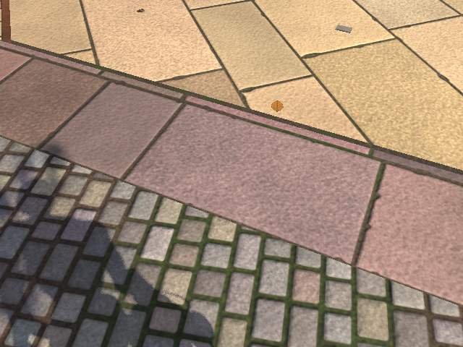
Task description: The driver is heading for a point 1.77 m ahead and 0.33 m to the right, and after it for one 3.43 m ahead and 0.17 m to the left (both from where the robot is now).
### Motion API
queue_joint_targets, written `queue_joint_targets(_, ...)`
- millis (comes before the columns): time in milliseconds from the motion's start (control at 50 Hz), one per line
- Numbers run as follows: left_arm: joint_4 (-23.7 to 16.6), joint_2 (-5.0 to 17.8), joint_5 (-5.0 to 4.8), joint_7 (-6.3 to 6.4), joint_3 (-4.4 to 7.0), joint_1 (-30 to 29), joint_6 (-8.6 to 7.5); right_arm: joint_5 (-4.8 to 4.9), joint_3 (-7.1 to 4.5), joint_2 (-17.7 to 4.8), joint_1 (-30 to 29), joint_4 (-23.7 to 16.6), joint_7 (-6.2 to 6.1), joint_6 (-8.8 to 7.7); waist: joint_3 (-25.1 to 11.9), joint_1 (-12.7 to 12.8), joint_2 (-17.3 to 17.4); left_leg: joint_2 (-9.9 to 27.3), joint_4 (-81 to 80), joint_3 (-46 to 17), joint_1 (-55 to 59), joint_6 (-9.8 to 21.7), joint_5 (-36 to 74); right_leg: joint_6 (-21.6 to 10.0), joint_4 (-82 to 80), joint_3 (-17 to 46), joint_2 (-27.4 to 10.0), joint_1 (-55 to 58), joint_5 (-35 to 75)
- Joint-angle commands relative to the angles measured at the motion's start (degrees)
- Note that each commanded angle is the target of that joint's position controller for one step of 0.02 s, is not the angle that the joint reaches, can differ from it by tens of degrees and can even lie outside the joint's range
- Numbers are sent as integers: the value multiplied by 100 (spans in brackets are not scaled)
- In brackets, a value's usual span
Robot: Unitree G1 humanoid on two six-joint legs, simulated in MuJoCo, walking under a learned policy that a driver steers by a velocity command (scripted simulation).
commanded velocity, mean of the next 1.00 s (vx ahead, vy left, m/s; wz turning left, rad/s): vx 0.27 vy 0.00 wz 0.00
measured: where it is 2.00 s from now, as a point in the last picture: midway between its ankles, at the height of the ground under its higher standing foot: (254, 247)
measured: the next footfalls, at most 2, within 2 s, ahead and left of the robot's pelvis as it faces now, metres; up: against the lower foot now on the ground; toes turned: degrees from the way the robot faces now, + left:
left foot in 0.98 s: +0.44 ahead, +0.03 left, +0.00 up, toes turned +3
right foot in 1.52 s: +0.75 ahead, -0.13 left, +0.00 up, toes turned -5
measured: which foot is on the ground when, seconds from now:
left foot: down 0.00-0.52, up 0.54-0.96, down 0.98-1.00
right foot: down 0.00-1.00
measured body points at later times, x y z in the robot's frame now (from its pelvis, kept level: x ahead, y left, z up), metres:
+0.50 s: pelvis +0.04 -0.02 -0.01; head +0.04 -0.03 +0.44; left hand +0.06 +0.23 -0.15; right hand -0.01 -0.26 -0.17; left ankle -0.02 +0.11 -0.75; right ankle +0.03 -0.11 -0.74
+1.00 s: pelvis +0.28 -0.03 -0.03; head +0.32 -0.03 +0.42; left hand +0.16 +0.19 -0.17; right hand +0.47 -0.25 -0.15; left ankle +0.40 +0.02 -0.75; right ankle +0.06 -0.11 -0.72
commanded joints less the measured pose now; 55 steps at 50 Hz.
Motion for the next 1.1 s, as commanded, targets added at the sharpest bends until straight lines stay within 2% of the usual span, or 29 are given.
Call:
queue_joint_targets(20, -34, 480, 1, 17, 55, 107, -48, 2, -72, -617, 128, -41, -19, -52, 111, -16, 94, 660, -516, -607, -466, 187, 329, -122, -305, 512, -514, 58, 290)
queue_joint_targets(240, 319, 338, -3, 53, -30, 371, -63, 8, 10, -433, 343, 208, -24, -72, 115, -18, 70, 616, -476, -541, -499, 208, 403, -101, -251, 506, -538, -27, 312)
queue_joint_targets(260, 348, 311, 4, 52, -39, 427, -59, 2, 12, -425, 417, 232, -24, -68, -8, -29, 102, 578, -544, -548, -473, 231, -117, -108, -234, 461, -471, 5, -106)
queue_joint_targets(300, 300, 368, 36, 38, 5, 424, -29, 0, -89, -658, 518, 221, -22, -13, 113, -69, 345, 512, -582, -710, -656, 439, -1870, -201, 238, 197, -137, -327, -1473)
queue_joint_targets(340, 136, 253, 117, -18, 1, 213, -17, -24, -182, -797, 810, 216, 3, 39, 550, -244, 687, 915, -938, -1436, -767, 798, -3362, -257, 949, -44, 108, -1179, -2107)
queue_joint_targets(380, -40, 65, 187, -76, -35, 47, -104, -40, -253, -831, 1032, 244, 8, 22, 822, -312, 968, 1634, -1398, -2257, -715, 1177, -3576, -251, 1906, -330, -25, -1716, -1468)
queue_joint_targets(440, -214, 204, 128, -160, 33, 30, -292, -85, -308, -825, 882, 131, 43, -104, 690, -167, 724, 1686, -1314, -2037, -507, 1223, -2542, -322, 2017, -218, -262, -1829, -1565)
queue_joint_targets(460, -210, 167, 97, -184, 44, 175, -341, -57, -321, -820, 748, 80, 52, -137, 627, -42, 708, 1531, -1183, -1743, -695, 1132, -2326, -357, 1648, -303, -216, -1419, -1430)
queue_joint_targets(500, 95, 33, 28, -160, 75, 1096, -407, 7, -330, -741, 366, -56, 80, -171, 555, 431, 520, 1046, -536, -1096, -1806, 889, -2127, -404, 488, -609, 117, 417, -764)
queue_joint_targets(520, 269, 188, 53, -109, 141, 1637, -434, -31, -288, -561, 248, -155, 93, -220, 491, 618, 27, 709, 296, -699, -2445, 736, -1861, -408, 79, -138, -104, 1271, -1001)
queue_joint_targets(540, 364, 717, 116, -55, 263, 2349, -479, -8, -149, -59, 178, -351, 149, -292, 123, 803, -1388, -6, 2237, 274, -3184, 461, -1599, -680, -1069, 2112, -1526, 1936, -2655)
queue_joint_targets(560, 525, 1029, 55, -75, 346, 2680, -420, -132, -215, -338, 66, -521, 192, -321, 300, 716, -1544, -152, 3403, 422, -3818, 466, -1922, -1096, -1623, 3663, -2296, 1614, -3638)
queue_joint_targets(580, 340, 725, 66, -82, 272, 2032, -410, -221, -254, -515, -32, -546, 253, -346, 771, 341, -708, 254, 4059, 158, -3920, 531, -1393, -1154, -1620, 3467, -2243, 1043, -3674)
queue_joint_targets(600, 129, 563, 57, -113, 227, 1516, -470, -184, -228, -386, -4, -498, 322, -386, 883, 124, -318, 460, 4170, 94, -3828, 521, -803, -1072, -1586, 2866, -1981, 705, -3010)
queue_joint_targets(620, 19, 485, 49, -120, 202, 1265, -530, -141, -209, -282, 111, -436, 369, -425, 769, -14, -236, 587, 4089, 121, -3625, 454, -373, -963, -1619, 2282, -1708, 656, -2158)
queue_joint_targets(700, 224, 214, 20, -85, 87, 1773, -675, -164, -242, -299, -49, -490, 422, -344, 383, -35, -355, 592, 3972, 531, -3642, 217, 213, -835, -1326, 953, -1248, 1144, 1001)
queue_joint_targets(740, 305, 173, 17, -71, 46, 2018, -683, -147, -219, -235, -484, -676, 411, -299, 369, 41, -409, 533, 3757, 719, -3788, 133, 324, -839, -1221, 628, -1155, 1199, 2028)
queue_joint_targets(800, 313, 141, 30, -46, -7, 2067, -679, -101, -136, -117, -1319, -1035, 415, -282, 546, 159, -460, 390, 2743, 984, -3595, 81, 610, -820, -1252, 328, -1005, 962, 2687)
queue_joint_targets(860, 359, 244, 40, -12, -11, 2135, -691, -44, -66, -71, -1758, -1255, 401, -285, 614, 221, -577, 193, 1700, 1212, -2955, 224, 837, -813, -1264, 180, -1049, 907, 3297)
queue_joint_targets(900, 369, 348, 41, -1, 6, 2015, -713, -37, -104, -215, -1559, -1285, 345, -298, 468, 33, -613, 33, 1375, 1247, -2380, 453, 788, -769, -926, 85, -1170, 1095, 4482)
queue_joint_targets(940, 339, 489, 44, 21, 49, 1810, -713, -32, -224, -468, -597, -1036, 259, -356, -80, -424, -636, -224, 1240, 1193, -1388, 693, 550, -692, 202, -10, -1220, 1354, 5805)
queue_joint_targets(960, 306, 557, 26, 19, 72, 1668, -683, -29, -308, -589, 290, -750, 213, -403, -523, -798, -598, -261, 886, 1128, -478, 817, 703, -647, 1199, -73, -1173, 1249, 5692)
queue_joint_targets(980, 241, 527, -4, -7, 64, 1591, -670, -117, -412, -810, 1123, -520, 154, -440, -945, -1136, -446, 230, 684, 627, 770, 985, 493, -611, 2471, -151, -1006, 429, 4425)
queue_joint_targets(1000, 68, -2, -77, -69, -35, 1924, -655, -265, -553, -1363, 1742, -464, 124, -445, -1647, -989, 564, 1895, 535, -1592, 2128, 1465, -408, -489, 4585, -431, -356, -1072, 982)
queue_joint_targets(1020, 99, 83, -116, -114, 55, 2205, -620, -141, -568, -1323, 1474, -479, 213, -373, -1918, -729, 955, 2630, -454, -3948, 2400, 2115, -873, -470, 6009, 62, 418, -2372, -1899)
queue_joint_targets(1040, -70, 343, -3, -94, 127, 1572, -590, 2, -509, -1045, 742, -576, 243, -375, -906, -471, 382, 2342, -730, -3179, 1544, 1861, -1569, -576, 6023, 326, -82, -2850, -1306)
queue_joint_targets(1060, -216, 342, 38, -128, 141, 1110, -621, 32, -405, -638, 283, -672, 266, -423, -267, -366, 144, 2134, -976, -2435, 634, 1686, -1293, -585, 5695, 263, -288, -2815, -822)
queue_joint_targets(1080, -231, 231, 44, -142, 149, 981, -613, -15, -332, -389, 125, -648, 270, -486, 60, -156, -60, 1883, -1142, -1877, -5, 1493, -628, -574, 5351, 258, -464, -2536, -606)
queue_joint_targets(1100, -231, 152, 117, -166, 157, 987, -543, -22, -254, -187, 171, -561, 245, -541, 164, 32, -89, 1585, -1215, -1358, -459, 1272, -18, -526, 5077, 264, -578, -2193, -524)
